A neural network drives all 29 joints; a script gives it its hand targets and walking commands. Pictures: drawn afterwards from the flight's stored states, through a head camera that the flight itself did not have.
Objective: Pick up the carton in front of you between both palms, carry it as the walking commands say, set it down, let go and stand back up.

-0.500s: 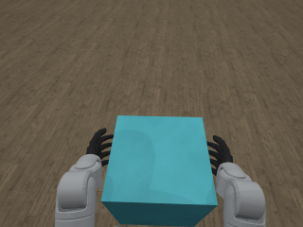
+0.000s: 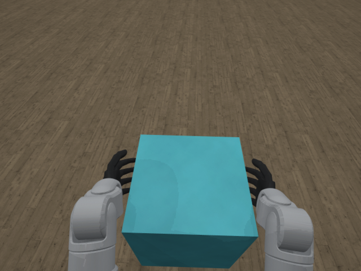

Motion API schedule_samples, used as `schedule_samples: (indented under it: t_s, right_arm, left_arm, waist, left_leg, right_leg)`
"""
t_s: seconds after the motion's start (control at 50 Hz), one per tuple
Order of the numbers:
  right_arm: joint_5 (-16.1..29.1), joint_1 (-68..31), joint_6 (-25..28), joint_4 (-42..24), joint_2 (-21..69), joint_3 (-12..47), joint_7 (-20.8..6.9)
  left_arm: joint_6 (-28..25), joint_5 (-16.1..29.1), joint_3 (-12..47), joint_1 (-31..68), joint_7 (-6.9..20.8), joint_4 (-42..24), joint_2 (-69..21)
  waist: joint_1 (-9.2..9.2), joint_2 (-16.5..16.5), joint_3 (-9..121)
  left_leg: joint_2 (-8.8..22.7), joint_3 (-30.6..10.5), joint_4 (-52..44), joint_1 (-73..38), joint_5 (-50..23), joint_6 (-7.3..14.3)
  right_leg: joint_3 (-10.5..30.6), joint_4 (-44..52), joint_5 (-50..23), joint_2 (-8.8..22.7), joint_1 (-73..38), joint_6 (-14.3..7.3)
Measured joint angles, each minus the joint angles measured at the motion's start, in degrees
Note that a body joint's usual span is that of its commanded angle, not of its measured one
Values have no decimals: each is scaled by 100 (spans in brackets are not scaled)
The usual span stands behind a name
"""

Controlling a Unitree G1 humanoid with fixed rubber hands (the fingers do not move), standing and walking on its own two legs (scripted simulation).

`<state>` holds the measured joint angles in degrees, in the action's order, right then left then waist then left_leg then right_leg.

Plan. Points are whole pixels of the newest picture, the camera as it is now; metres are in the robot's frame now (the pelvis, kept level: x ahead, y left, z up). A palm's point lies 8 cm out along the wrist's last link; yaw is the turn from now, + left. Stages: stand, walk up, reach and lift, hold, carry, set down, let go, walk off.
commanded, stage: carry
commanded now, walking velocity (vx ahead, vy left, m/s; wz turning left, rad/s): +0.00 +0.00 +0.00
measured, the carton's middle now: (187, 205) +0.27 +0.00 +0.01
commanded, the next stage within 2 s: none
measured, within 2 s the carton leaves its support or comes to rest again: neither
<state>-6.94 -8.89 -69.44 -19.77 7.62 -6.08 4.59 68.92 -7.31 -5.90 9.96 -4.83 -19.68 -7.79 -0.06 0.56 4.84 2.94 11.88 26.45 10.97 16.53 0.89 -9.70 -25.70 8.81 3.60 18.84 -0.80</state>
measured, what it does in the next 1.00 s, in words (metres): stands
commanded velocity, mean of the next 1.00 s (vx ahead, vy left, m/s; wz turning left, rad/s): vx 0.00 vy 0.00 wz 0.00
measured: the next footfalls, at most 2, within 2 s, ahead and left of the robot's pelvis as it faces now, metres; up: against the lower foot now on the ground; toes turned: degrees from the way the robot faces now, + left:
none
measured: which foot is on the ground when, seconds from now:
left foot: down 0.00-1.00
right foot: down 0.00-1.00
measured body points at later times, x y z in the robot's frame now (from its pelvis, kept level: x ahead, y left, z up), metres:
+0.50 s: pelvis +0.05 -0.01 -0.01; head +0.04 -0.01 +0.44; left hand +0.32 +0.15 +0.08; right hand +0.33 -0.15 +0.07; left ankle -0.04 +0.09 -0.74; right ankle +0.04 -0.12 -0.74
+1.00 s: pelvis +0.01 -0.01 +0.00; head -0.02 -0.01 +0.45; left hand +0.27 +0.15 +0.06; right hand +0.28 -0.16 +0.06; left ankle -0.04 +0.09 -0.74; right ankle +0.04 -0.12 -0.74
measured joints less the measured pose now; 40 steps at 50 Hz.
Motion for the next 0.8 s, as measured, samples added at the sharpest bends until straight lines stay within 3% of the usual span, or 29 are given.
schedule_samples:
  t_s: [0.08, 0.28, 0.54, 0.8]
  right_arm:
    - [-74, 6, -119, 189, -4, -26, 12]
    - [-53, -93, -85, 198, 11, -32, 52]
    - [-42, -4, -66, 172, 1, 25, 49]
    - [-82, 86, -48, 328, -10, 43, 23]
  left_arm:
    - [25, -4, -43, 50, 33, 346, -5]
    - [-45, 12, -76, 46, 29, 288, -4]
    - [-9, 22, -56, -21, 19, 222, 6]
    - [-23, -31, -24, -83, 50, 404, 14]
  waist:
    - [30, 154, 209]
    - [-1, 27, 191]
    - [-31, -12, 204]
    - [-3, -28, 253]
  left_leg:
    - [85, -98, 72, -134, 378, -91]
    - [131, -240, 283, -105, 498, -254]
    - [120, -226, 344, -122, 691, -189]
    - [96, -191, 277, -118, 478, -145]
  right_leg:
    - [-85, -190, 309, -54, -95, -15]
    - [-97, -491, 682, -59, -69, -33]
    - [-53, -686, 864, -20, -30, -3]
    - [-42, -502, 581, -4, -72, -23]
